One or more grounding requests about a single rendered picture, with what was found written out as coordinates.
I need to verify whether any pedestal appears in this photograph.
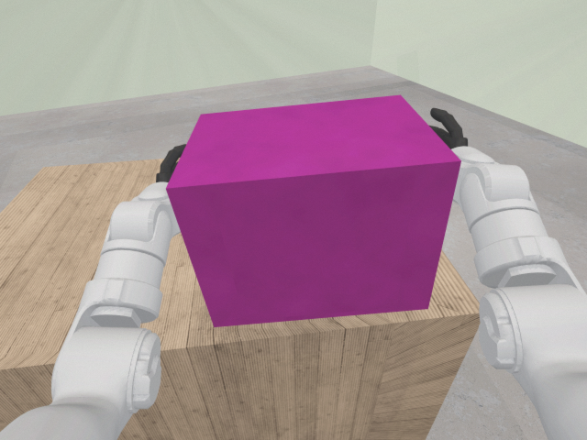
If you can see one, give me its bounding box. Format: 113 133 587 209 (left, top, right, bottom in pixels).
0 158 480 440

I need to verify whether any robot right forearm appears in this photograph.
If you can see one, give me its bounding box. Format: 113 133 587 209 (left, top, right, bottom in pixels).
452 147 587 300

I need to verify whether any right robot hand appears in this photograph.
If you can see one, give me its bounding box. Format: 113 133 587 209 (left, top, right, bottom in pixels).
430 108 468 149

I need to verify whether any left robot upper arm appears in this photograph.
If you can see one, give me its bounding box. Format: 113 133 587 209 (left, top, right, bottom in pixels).
0 326 161 440

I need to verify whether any robot left forearm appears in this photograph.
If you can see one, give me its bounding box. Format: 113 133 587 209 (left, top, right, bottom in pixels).
51 181 181 400

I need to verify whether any right robot upper arm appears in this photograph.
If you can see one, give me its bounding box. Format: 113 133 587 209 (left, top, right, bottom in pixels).
479 283 587 440

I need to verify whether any left robot hand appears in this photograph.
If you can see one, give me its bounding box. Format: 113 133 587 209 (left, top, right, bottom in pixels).
156 144 186 182

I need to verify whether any carton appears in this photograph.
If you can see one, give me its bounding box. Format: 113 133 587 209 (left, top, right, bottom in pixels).
166 95 461 327

